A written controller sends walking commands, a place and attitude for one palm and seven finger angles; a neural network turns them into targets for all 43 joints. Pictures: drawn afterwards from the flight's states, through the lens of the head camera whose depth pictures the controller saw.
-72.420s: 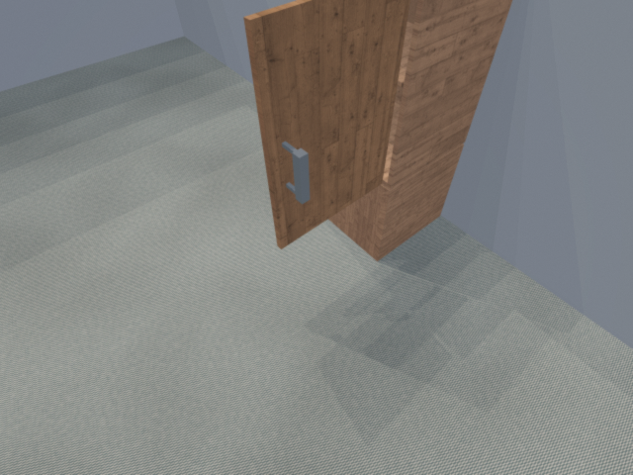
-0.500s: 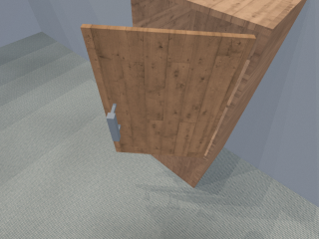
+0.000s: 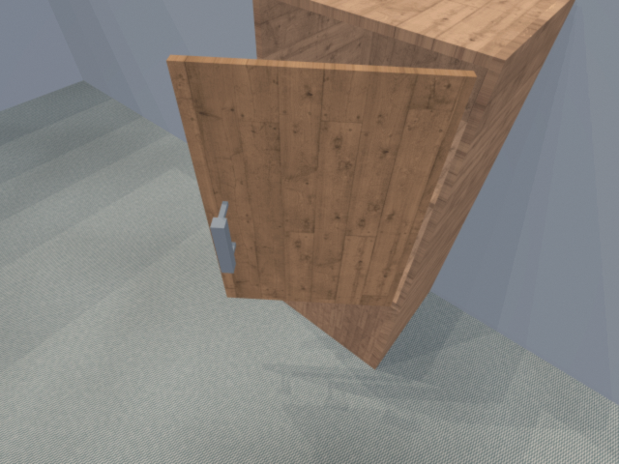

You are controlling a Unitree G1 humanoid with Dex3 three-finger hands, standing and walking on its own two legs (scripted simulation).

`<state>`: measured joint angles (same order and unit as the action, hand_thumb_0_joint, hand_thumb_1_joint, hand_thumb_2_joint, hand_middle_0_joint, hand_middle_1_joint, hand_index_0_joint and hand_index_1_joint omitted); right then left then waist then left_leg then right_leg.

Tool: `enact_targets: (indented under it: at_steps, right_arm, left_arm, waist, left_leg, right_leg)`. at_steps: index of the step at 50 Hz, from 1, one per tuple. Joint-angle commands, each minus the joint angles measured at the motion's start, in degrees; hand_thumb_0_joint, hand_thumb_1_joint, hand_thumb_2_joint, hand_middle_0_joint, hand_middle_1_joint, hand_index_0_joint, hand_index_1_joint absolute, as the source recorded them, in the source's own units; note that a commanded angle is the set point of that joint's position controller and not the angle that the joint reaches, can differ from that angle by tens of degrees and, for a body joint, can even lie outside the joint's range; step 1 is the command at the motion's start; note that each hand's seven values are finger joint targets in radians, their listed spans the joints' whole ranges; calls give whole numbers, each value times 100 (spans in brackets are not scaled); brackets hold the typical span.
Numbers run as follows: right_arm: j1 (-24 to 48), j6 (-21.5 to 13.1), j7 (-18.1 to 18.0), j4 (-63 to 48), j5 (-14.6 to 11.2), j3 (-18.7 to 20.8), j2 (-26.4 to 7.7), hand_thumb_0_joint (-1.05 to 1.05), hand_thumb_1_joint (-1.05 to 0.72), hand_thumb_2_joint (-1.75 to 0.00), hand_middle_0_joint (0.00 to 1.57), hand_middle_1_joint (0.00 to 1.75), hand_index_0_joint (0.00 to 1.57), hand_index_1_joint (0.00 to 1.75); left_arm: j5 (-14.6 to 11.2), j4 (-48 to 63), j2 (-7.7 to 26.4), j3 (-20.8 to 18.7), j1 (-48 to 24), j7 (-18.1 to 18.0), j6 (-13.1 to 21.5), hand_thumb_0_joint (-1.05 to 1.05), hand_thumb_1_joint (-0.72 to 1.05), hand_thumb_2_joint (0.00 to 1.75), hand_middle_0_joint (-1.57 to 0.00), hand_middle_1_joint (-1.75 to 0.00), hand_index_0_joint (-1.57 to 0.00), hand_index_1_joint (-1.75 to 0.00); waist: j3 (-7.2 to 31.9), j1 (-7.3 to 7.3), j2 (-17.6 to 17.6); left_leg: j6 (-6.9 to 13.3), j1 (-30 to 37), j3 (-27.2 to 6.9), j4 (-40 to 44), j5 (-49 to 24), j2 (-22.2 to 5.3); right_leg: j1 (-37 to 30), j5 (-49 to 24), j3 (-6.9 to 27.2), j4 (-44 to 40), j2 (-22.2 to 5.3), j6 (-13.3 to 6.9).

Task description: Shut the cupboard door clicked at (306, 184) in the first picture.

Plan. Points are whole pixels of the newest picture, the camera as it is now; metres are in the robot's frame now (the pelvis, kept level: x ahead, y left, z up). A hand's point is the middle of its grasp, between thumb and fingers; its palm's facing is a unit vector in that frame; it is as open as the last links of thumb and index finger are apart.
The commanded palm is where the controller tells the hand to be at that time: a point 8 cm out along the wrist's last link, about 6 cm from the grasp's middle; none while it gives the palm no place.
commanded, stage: look again from close up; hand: left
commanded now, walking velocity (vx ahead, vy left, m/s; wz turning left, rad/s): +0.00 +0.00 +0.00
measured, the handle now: (226, 237) +0.51 +0.18 -0.07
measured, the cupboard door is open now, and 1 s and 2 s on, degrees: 36 36 36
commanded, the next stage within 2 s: shuffle to correct the standing spot in 0.42 s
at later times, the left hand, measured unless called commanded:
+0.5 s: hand out of the picture +0.06 +0.22 -0.16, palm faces -0.03 -0.96 -0.29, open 7.3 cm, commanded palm none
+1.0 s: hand out of the picture -0.01 +0.16 -0.18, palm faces +0.00 -0.99 -0.13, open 7.3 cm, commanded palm none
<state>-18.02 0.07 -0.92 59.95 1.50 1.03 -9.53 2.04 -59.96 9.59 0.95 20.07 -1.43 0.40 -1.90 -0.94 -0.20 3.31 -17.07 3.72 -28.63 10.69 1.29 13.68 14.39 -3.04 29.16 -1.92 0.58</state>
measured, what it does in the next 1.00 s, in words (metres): stands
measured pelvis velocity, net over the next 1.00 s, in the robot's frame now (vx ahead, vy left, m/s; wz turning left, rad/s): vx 0.05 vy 0.01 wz -0.03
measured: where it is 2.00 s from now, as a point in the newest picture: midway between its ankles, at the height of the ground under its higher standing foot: outside the picture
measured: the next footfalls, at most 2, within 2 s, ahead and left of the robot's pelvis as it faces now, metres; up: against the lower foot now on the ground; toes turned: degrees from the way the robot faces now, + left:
none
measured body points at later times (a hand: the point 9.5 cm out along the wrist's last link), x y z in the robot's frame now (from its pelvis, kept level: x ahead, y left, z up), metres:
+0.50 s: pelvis -0.01 +0.00 +0.00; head -0.02 +0.00 +0.45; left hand +0.06 +0.27 -0.13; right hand +0.06 -0.28 -0.13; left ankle +0.05 +0.08 -0.74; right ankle +0.01 -0.13 -0.74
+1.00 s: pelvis +0.05 +0.01 +0.00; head +0.05 +0.02 +0.45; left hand +0.00 +0.22 -0.16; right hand +0.02 -0.20 -0.16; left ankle +0.05 +0.08 -0.74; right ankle +0.01 -0.13 -0.73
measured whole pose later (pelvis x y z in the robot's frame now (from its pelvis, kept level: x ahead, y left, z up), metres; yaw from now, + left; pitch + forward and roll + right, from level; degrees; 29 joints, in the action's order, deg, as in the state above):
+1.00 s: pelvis +0.05 +0.01 +0.00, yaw -1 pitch -1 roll +0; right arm -18.8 -0.9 -1.1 65.4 0.5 0.0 -6.5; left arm 1.7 -63.7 7.4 0.8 23.7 -1.2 0.3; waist -0.9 0.2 -1.3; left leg 4.1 -12.2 5.3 -28.3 15.4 2.1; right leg 9.1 18.0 -1.1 28.4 -2.7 1.9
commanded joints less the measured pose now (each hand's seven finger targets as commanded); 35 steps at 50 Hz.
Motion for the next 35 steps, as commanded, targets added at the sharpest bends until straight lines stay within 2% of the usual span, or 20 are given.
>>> enact_targets:
  at_steps: [1,3,4,7,9,14,20,23,26,28,29,31,33,35]
  right_arm:
    - [95,-132,-39,-617,-16,226,-793,0,-90,-90,20,30,20,30]
    - [28,-153,-35,-612,-27,250,-912,0,-90,-90,20,30,20,30]
    - [35,-162,-23,-598,-21,219,-877,0,-90,-90,20,30,20,30]
    - [144,-213,-16,-613,-47,260,-1142,0,-90,-90,20,30,20,30]
    - [275,-238,-6,-611,-44,243,-1199,0,-90,-90,20,30,20,30]
    - [479,-236,24,-584,-49,238,-1343,0,-90,-90,20,30,20,30]
    - [740,-231,60,-512,-52,218,-1532,0,-90,-90,20,30,20,30]
    - [859,-214,75,-470,-56,210,-1614,0,-90,-90,20,30,20,30]
    - [919,-219,83,-412,-63,195,-1647,0,-90,-90,20,30,20,30]
    - [720,-136,93,-232,-37,53,-1140,0,-90,-90,20,30,20,30]
    - [589,-99,98,-177,-34,9,-985,0,-90,-90,20,30,20,30]
    - [547,-51,94,-124,-19,5,-1029,0,-90,-90,20,30,20,30]
    - [496,-37,90,-104,-19,20,-1037,0,-90,-90,20,30,20,30]
    - [466,-60,84,-68,-34,6,-986,0,-90,-90,20,30,20,30]
  left_arm:
    - [-40,456,770,-251,169,-96,88,0,90,90,-20,-30,-20,-30]
    - [-49,560,885,-284,15,-93,104,0,90,90,-20,-30,-20,-30]
    - [-43,570,867,-267,32,-92,113,0,90,90,-20,-30,-20,-30]
    - [-54,626,1083,-316,-94,-85,132,0,90,90,-20,-30,-20,-30]
    - [-53,629,1108,-310,-64,-73,143,0,90,90,-20,-30,-20,-30]
    - [-60,673,1289,-331,-305,-52,152,0,90,90,-20,-30,-20,-30]
    - [-61,680,1488,-320,-570,-20,158,0,90,90,-20,-30,-20,-30]
    - [-62,638,1565,-308,-640,0,148,0,90,90,-20,-30,-20,-30]
    - [-66,575,1608,-288,-671,7,155,0,90,90,-20,-30,-20,-30]
    - [-80,368,1091,-151,-413,-2,82,0,90,90,-20,-30,-20,-30]
    - [-75,319,965,-120,-288,-12,50,0,90,90,-20,-30,-20,-30]
    - [-58,269,993,-131,-222,2,2,0,90,90,-20,-30,-20,-30]
    - [-48,235,1004,-157,-112,17,-13,0,90,90,-20,-30,-20,-30]
    - [-55,181,973,-166,33,27,9,0,90,90,-20,-30,-20,-30]
  waist:
    - [-14,16,-130]
    - [-208,-24,-136]
    - [-203,9,-87]
    - [-287,38,48]
    - [-205,118,109]
    - [-148,99,-123]
    - [12,75,-21]
    - [-28,74,26]
    - [50,85,-19]
    - [79,66,-6]
    - [89,68,-29]
    - [-113,66,-2]
    - [-305,91,-22]
    - [-371,113,-91]
  left_leg:
    - [-42,-312,-855,455,1110,-576]
    - [-32,-245,-871,485,975,-614]
    - [-18,-196,-875,537,874,-648]
    - [5,-260,-1009,789,889,-729]
    - [31,-226,-1000,859,775,-762]
    - [-3,9,-957,957,722,-749]
    - [-61,197,-919,1036,623,-741]
    - [-94,172,-965,1170,873,-743]
    - [-105,288,-937,1168,646,-744]
    - [-206,282,-870,1232,1125,-715]
    - [-216,296,-856,1212,1262,-690]
    - [-230,135,-813,1191,1715,-643]
    - [-211,-39,-813,1161,1939,-625]
    - [-193,-63,-736,976,1730,-584]
  right_leg:
    - [348,943,699,-611,-435,-371]
    - [557,879,728,-595,-414,-408]
    - [500,722,723,-605,-399,-402]
    - [333,359,632,-473,-326,-362]
    - [120,96,617,-507,-323,-345]
    - [120,170,668,-698,-397,-323]
    - [23,185,714,-895,-463,-301]
    - [28,378,730,-997,-480,-281]
    - [-54,208,712,-1044,-511,-274]
    - [-47,655,674,-1162,-497,-164]
    - [-55,836,661,-1166,-481,-151]
    - [90,1312,701,-1159,-458,-166]
    - [148,1491,726,-1139,-439,-197]
    - [106,1331,773,-1127,-477,-247]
